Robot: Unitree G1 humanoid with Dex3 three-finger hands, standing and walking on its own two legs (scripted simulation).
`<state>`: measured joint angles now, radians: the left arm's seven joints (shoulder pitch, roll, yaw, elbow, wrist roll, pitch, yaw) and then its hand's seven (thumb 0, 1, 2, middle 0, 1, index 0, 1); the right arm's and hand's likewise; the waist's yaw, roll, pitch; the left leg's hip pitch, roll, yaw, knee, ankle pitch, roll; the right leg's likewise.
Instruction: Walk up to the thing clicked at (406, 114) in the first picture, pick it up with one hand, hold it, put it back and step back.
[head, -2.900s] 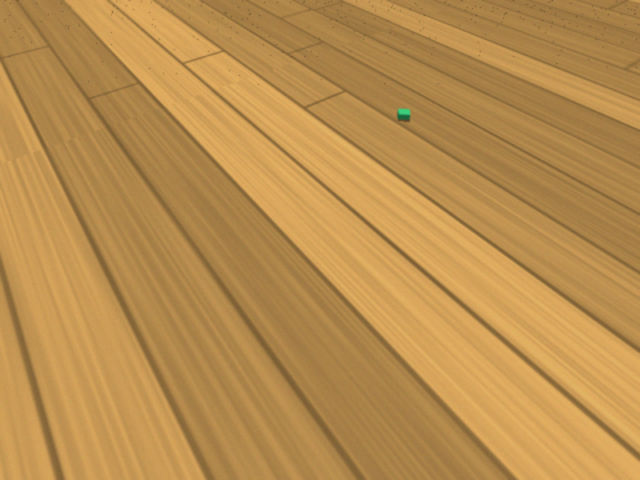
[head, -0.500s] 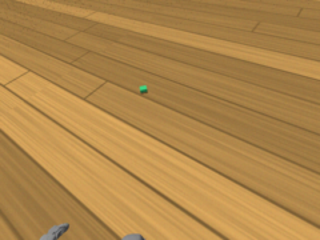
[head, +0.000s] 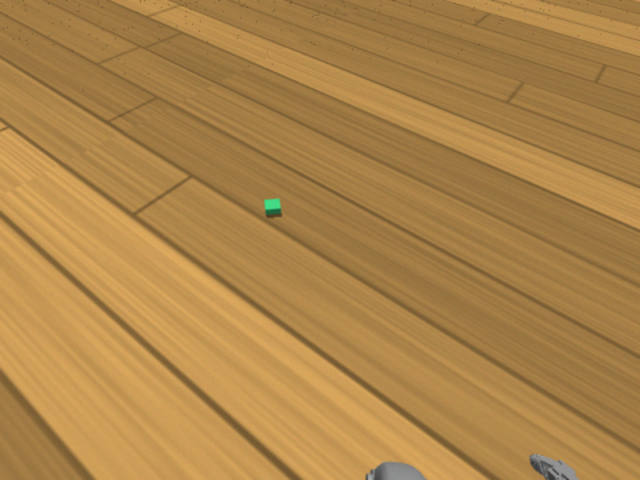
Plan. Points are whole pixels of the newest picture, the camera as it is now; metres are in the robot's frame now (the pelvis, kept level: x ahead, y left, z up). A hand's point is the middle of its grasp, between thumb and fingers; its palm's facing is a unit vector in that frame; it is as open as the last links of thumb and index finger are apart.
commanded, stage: walk up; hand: left
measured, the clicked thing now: (272, 206) +1.26 +0.23 -0.75
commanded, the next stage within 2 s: none
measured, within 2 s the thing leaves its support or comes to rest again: neither
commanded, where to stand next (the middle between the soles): +0.83 +0.02 m, yaw -1 degrees
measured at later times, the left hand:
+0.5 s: hand (173, 378) +0.27 +0.24 -0.12, palm faces +0.01 -0.91 -0.41, open 7.4 cm
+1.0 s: hand (188, 270) +0.48 +0.27 -0.14, palm faces -0.06 -0.93 -0.36, open 7.4 cm
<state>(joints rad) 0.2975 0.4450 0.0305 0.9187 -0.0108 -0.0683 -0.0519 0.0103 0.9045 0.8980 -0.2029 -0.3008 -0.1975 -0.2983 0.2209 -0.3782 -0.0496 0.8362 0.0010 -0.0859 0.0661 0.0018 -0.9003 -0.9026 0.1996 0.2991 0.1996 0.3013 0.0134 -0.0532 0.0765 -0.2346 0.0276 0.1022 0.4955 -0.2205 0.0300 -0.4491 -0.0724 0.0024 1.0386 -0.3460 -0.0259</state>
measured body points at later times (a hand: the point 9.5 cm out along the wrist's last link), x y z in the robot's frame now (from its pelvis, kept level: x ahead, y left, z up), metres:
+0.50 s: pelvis +0.22 -0.04 +0.00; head +0.24 -0.06 +0.45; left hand +0.27 +0.29 -0.09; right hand +0.32 -0.36 -0.12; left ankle +0.31 +0.11 -0.70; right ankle +0.23 -0.16 -0.74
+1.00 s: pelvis +0.42 +0.00 +0.00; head +0.44 -0.01 +0.45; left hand +0.48 +0.32 -0.11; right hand +0.47 -0.33 -0.11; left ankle +0.40 +0.11 -0.74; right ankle +0.54 -0.15 -0.71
